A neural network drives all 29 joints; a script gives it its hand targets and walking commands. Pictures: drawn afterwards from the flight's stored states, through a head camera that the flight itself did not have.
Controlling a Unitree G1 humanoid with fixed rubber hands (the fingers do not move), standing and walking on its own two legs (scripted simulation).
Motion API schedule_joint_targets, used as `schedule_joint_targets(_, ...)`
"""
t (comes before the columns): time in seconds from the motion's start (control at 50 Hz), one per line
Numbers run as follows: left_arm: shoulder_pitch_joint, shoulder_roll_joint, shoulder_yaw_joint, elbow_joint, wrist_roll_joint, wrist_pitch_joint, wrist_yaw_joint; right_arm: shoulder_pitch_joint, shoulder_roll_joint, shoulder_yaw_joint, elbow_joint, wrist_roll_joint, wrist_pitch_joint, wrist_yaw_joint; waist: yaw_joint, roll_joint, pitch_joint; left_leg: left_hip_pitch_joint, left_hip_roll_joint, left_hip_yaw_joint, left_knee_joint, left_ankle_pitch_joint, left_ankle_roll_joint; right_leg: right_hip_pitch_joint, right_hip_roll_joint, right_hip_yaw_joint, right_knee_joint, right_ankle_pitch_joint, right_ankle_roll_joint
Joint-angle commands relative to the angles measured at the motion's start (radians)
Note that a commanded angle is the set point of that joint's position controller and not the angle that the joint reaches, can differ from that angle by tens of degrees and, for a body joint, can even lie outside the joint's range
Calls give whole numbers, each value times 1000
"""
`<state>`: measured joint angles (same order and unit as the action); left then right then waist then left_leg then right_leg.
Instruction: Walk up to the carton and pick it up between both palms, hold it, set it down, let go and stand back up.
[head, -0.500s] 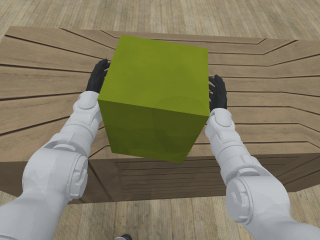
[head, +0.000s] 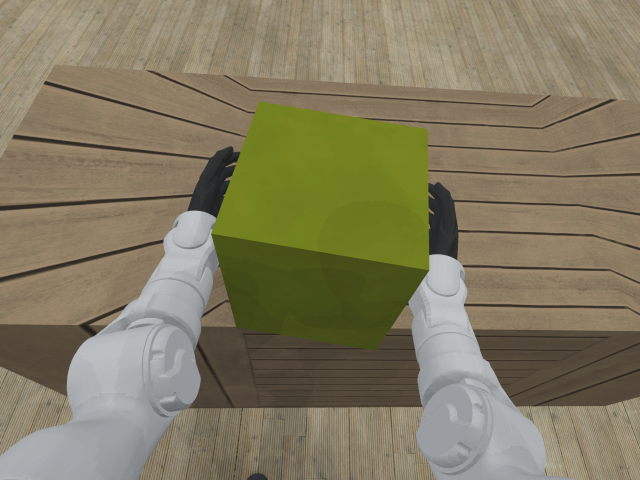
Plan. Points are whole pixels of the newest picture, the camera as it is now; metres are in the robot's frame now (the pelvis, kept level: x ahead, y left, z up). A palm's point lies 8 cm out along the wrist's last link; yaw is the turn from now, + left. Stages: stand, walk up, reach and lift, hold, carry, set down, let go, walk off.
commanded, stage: reach and lift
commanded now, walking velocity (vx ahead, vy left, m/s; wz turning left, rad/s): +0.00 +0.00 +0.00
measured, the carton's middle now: (322, 237) +0.42 +0.01 +0.01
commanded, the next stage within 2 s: none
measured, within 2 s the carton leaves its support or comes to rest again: leaves its support in 1.10 s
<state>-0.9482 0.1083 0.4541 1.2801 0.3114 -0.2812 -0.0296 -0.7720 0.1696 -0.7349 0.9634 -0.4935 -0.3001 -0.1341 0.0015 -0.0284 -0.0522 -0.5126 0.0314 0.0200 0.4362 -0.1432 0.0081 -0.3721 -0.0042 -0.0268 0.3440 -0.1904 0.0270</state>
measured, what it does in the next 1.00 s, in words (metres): stands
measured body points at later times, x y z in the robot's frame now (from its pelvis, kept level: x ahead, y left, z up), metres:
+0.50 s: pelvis +0.01 -0.01 +0.00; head +0.08 +0.03 +0.45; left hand +0.45 +0.16 +0.05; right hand +0.42 -0.14 +0.04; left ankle +0.03 +0.11 -0.74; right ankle -0.03 -0.14 -0.74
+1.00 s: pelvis +0.00 -0.01 +0.00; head +0.08 +0.03 +0.45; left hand +0.44 +0.16 +0.05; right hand +0.41 -0.14 +0.05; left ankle +0.03 +0.10 -0.74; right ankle -0.03 -0.14 -0.74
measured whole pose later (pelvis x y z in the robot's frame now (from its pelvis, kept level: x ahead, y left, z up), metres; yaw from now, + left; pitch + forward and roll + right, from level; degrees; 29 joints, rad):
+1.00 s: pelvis +0.00 -0.01 +0.00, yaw +1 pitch +13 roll -2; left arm -0.89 0.09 0.41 1.21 0.31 -0.28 -0.03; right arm -0.72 0.16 -0.67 1.00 -0.45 -0.39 -0.16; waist 0.00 -0.05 -0.08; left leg -0.49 0.05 0.03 0.38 -0.12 0.00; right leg -0.34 0.00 -0.06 0.27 -0.16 0.01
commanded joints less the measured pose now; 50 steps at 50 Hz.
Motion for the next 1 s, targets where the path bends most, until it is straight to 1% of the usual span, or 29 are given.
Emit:
schedule_joint_targets(0.0,-512,-497,-164,-70,76,-24,-109,-535,491,317,19,-92,-58,152,-20,100,-707,580,6,87,48,558,-84,129,23,-97,-11,347,-12)
schedule_joint_targets(0.08,-509,-506,-166,-95,81,-12,-113,-535,508,319,13,-94,-65,142,-27,95,-700,549,-3,92,38,546,-82,167,20,-95,-12,380,-6)
schedule_joint_targets(0.18,-501,-511,-163,-110,93,5,-119,-530,519,328,7,-88,-68,134,-28,91,-689,514,-12,99,21,501,-77,211,11,-90,-14,412,0)
schedule_joint_targets(0.2,-499,-516,-165,-114,93,8,-120,-526,521,330,10,-88,-69,133,-34,92,-685,509,-12,96,17,496,-77,214,11,-92,-13,411,1)
schedule_joint_targets(0.32,-485,-528,-167,-122,96,17,-123,-522,540,352,-1,-81,-76,127,-27,82,-686,480,-16,98,6,473,-72,248,7,-89,-12,442,6)
schedule_joint_targets(0.36,-487,-533,-172,-128,96,20,-123,-522,539,351,1,-78,-78,126,-32,87,-686,485,-15,98,0,464,-73,244,8,-91,-17,425,4)
schedule_joint_targets(0.4,-482,-543,-182,-132,93,22,-121,-520,540,356,4,-73,-83,125,-32,98,-686,499,-12,95,3,489,-77,228,13,-94,-20,420,1)
schedule_joint_targets(0.46,-484,-544,-184,-135,92,22,-118,-524,537,356,1,-69,-86,127,-24,99,-690,503,-11,95,3,487,-77,216,15,-96,-28,398,-4)
schedule_joint_targets(0.54,-477,-556,-192,-135,86,23,-113,-528,535,362,2,-61,-89,128,-21,104,-693,525,-6,91,2,507,-79,205,19,-97,-38,383,-9)
schedule_joint_targets(0.56,-482,-558,-198,-140,83,21,-112,-524,534,362,3,-60,-91,128,-26,109,-696,530,-4,89,5,517,-81,193,20,-99,-38,376,-10)
schedule_joint_targets(0.66,-480,-564,-201,-133,78,20,-106,-534,523,361,7,-53,-97,129,-19,109,-699,544,-1,86,6,525,-81,173,26,-101,-48,351,-18)
schedule_joint_targets(0.7,-490,-567,-212,-142,72,14,-103,-537,524,367,4,-51,-101,130,-20,119,-716,557,1,85,9,540,-83,167,25,-100,-47,353,-16)
schedule_joint_targets(0.76,-511,-573,-227,-151,61,-5,-99,-561,522,379,-7,-48,-125,127,-19,111,-759,567,3,82,16,566,-85,169,29,-100,-45,376,-14)
schedule_joint_targets(0.84,-540,-583,-247,-165,51,-41,-90,-595,522,398,-12,-42,-163,125,-13,116,-804,567,6,79,22,605,-92,186,32,-99,-36,423,-10)
schedule_joint_targets(0.94,-569,-586,-268,-167,42,-85,-85,-623,519,417,-8,-41,-208,118,-7,116,-833,545,5,85,17,608,-94,215,33,-91,-27,479,-6)
schedule_joint_targets(0.98,-581,-585,-272,-166,41,-100,-83,-630,513,423,-1,-42,-223,116,-5,111,-838,534,3,88,8,587,-91,228,33,-88,-27,481,-5)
